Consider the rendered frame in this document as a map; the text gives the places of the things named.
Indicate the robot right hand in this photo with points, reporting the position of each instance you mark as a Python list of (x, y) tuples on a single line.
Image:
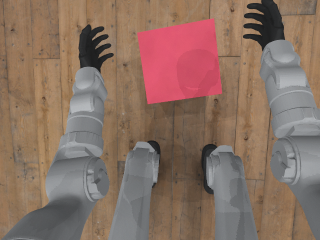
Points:
[(271, 29)]

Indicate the robot left hand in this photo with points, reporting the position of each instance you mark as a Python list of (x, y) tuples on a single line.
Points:
[(88, 55)]

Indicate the left robot shin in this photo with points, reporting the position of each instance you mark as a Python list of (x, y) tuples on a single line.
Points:
[(139, 144)]

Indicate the carton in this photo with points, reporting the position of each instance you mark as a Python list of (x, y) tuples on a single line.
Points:
[(180, 62)]

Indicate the right robot forearm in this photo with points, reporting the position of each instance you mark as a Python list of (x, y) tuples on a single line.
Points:
[(289, 94)]

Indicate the robot left upper arm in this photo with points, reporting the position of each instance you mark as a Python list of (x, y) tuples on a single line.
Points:
[(73, 186)]

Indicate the robot right upper arm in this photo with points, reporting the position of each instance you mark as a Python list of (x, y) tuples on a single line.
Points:
[(295, 161)]

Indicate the left robot forearm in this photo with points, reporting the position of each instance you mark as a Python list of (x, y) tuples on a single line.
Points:
[(83, 135)]

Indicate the robot left thigh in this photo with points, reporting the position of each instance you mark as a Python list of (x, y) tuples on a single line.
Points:
[(132, 212)]

